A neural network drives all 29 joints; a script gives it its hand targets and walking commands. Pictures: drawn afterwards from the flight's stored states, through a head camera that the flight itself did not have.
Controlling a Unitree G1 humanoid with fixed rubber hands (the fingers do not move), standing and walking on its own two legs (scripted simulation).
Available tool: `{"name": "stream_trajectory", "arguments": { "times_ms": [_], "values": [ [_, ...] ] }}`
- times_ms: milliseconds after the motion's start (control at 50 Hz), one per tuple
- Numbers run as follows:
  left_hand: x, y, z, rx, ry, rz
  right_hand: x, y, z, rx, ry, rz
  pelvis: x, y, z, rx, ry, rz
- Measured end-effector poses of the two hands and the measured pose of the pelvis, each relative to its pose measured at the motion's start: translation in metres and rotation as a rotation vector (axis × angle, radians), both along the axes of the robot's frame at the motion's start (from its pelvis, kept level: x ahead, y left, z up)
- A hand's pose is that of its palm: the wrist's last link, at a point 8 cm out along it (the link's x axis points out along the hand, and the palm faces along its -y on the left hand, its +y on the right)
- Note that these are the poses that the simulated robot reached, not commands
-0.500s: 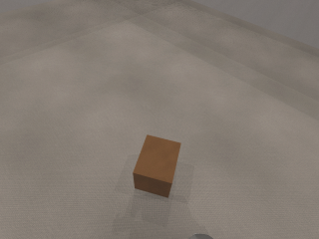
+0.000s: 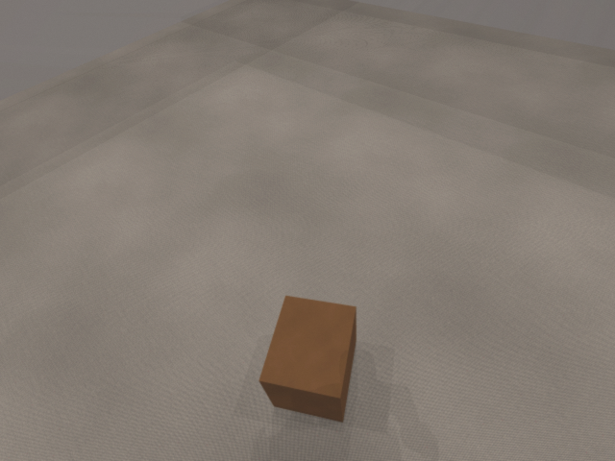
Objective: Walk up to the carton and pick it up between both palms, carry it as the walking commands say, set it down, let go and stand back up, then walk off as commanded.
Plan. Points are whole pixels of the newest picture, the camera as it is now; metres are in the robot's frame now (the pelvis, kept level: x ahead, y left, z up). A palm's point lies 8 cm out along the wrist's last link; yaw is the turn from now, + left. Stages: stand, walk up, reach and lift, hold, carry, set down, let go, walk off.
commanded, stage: walk up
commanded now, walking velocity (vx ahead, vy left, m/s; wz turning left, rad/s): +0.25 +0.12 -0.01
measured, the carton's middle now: (313, 357) +0.52 +0.07 -0.66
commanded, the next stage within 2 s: none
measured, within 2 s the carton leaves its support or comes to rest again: neither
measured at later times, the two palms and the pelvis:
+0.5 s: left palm out of the picture +0.07 +0.30 -0.14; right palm out of the picture +0.10 -0.21 -0.11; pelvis +0.04 +0.06 +0.01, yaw +1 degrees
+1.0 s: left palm out of the picture +0.03 +0.21 -0.12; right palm out of the picture +0.06 -0.29 -0.15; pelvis +0.01 -0.04 +0.00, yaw +3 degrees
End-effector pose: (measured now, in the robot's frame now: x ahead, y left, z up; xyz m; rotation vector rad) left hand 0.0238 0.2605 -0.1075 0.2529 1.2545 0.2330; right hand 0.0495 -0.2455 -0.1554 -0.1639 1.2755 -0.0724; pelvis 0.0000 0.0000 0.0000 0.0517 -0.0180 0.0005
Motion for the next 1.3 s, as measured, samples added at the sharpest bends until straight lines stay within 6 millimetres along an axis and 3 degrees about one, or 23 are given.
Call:
{"name": "stream_trajectory", "arguments": {
  "times_ms": [140,260,400,560,720,800,920,1100,1300],
  "values": [
    [0.020,0.020,-0.011,-0.024,0.011,0.004,0.019,0.018,0.004,-0.031,0.019,0.002,0.021,0.023,-0.003,-0.031,0.024,0.004],
    [0.032,0.041,-0.034,-0.093,0.021,0.033,0.051,0.041,0.017,-0.098,-0.025,0.036,0.042,0.053,-0.008,-0.081,0.032,0.030],
    [0.046,0.047,-0.031,-0.132,0.036,0.029,0.060,0.046,0.042,-0.157,-0.043,0.024,0.051,0.064,0.005,-0.117,0.037,0.021],
    [0.037,0.030,-0.034,-0.135,0.061,0.033,0.037,0.024,0.039,-0.173,-0.013,-0.004,0.035,0.046,0.003,-0.113,0.014,0.006],
    [0.020,-0.012,-0.035,-0.068,0.045,0.031,0.018,-0.021,0.005,-0.106,-0.001,-0.012,0.016,-0.007,-0.014,-0.029,-0.010,0.002],
    [0.009,-0.032,-0.025,-0.051,0.048,0.043,0.014,-0.037,0.001,-0.082,0.030,-0.002,0.010,-0.027,-0.010,-0.011,-0.022,0.016],
    [0.016,-0.046,-0.010,-0.018,0.013,0.025,0.008,-0.046,0.000,-0.035,0.075,0.012,0.011,-0.042,-0.002,0.004,0.013,0.028],
    [0.002,-0.052,-0.019,-0.045,0.015,0.065,0.015,-0.044,0.004,-0.060,0.065,0.054,0.008,-0.038,-0.004,-0.019,0.017,0.066],
    [-0.004,-0.036,-0.035,-0.108,-0.004,0.069,0.013,-0.025,0.020,-0.123,0.016,0.058,-0.001,-0.012,-0.005,-0.051,0.013,0.072]
  ]
}}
